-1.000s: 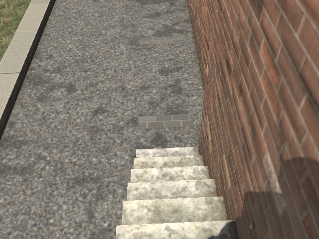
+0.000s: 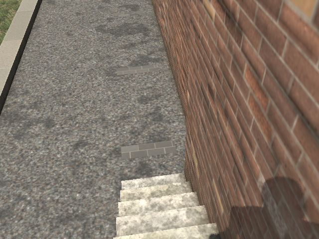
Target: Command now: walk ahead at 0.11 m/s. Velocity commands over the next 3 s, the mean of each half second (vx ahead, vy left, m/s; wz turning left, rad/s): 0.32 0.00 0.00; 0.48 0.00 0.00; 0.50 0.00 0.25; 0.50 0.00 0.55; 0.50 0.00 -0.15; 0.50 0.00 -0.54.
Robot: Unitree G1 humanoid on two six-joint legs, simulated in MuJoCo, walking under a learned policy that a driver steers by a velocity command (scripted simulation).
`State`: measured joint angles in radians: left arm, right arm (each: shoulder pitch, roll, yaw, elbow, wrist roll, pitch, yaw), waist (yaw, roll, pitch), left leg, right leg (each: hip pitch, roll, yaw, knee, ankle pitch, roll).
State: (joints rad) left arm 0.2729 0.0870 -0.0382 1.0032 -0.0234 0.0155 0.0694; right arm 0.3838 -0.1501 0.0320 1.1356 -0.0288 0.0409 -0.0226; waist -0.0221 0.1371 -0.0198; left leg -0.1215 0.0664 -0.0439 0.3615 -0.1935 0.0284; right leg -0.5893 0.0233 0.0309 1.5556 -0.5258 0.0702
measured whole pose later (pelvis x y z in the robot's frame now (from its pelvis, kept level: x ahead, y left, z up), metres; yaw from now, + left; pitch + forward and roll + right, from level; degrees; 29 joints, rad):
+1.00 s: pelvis +0.26 -0.09 -0.13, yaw -5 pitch +2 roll +0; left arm 0.63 0.16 0.05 1.12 -0.06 -0.17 0.14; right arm 0.39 -0.20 -0.05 1.03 0.04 -0.14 -0.06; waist 0.06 0.05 -0.03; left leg -0.69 -0.10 -0.08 1.02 0.22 -0.02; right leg -0.29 -0.05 0.01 1.53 0.03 0.10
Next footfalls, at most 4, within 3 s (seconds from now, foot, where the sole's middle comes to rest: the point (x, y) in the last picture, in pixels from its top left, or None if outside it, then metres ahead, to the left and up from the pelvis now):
1.10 left None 0.47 -0.04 -1.02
1.22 right None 0.21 -0.18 -0.79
1.30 left None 0.54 0.00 -1.16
1.62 right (207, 234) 0.89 -0.23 -1.38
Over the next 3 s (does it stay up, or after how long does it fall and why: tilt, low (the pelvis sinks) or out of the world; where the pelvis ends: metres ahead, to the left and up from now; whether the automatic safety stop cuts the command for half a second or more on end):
stays up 1.49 0.21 -1.03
